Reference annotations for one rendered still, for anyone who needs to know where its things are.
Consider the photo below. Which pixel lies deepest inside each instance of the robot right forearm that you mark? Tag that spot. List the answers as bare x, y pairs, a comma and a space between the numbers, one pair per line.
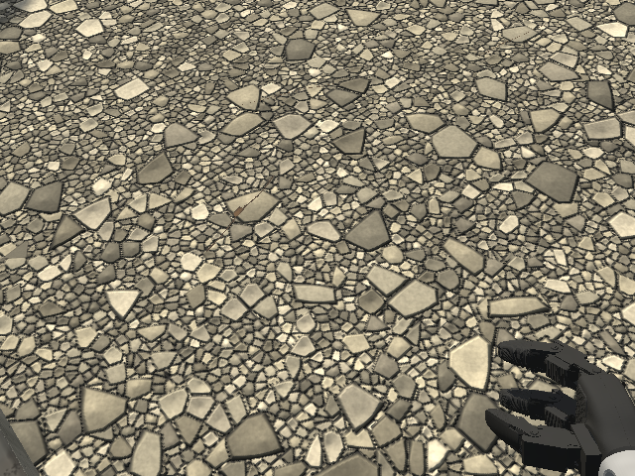
618, 464

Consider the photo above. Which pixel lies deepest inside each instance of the robot right hand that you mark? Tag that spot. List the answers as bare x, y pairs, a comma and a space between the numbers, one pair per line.
579, 434

